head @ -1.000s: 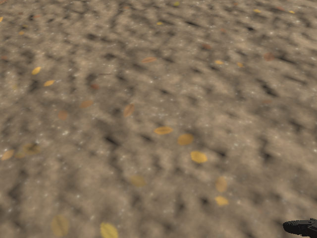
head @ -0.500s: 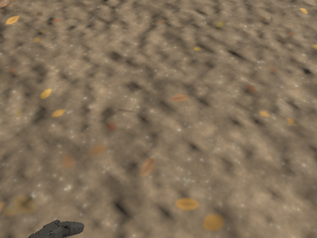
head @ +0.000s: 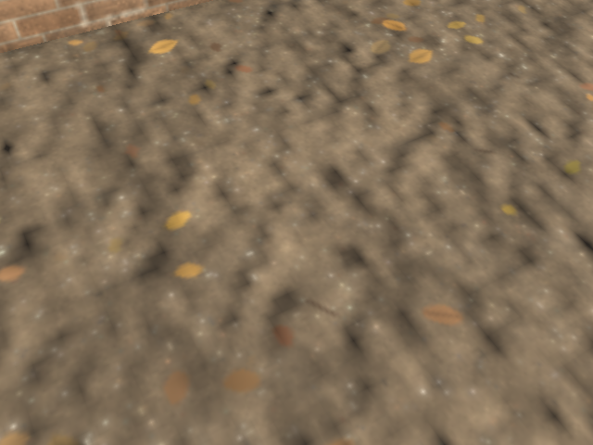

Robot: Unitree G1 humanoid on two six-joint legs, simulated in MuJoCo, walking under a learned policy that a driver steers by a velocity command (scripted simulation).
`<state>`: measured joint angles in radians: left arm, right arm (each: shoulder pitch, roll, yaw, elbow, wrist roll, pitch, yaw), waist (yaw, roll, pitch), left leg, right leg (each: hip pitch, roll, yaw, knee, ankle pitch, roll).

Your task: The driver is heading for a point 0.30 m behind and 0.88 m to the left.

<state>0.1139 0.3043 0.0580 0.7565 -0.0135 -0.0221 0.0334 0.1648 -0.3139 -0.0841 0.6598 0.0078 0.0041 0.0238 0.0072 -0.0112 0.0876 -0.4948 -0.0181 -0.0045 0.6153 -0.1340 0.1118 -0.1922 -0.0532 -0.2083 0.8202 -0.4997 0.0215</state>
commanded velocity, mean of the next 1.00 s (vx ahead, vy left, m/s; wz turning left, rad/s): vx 0.58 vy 0.00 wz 0.96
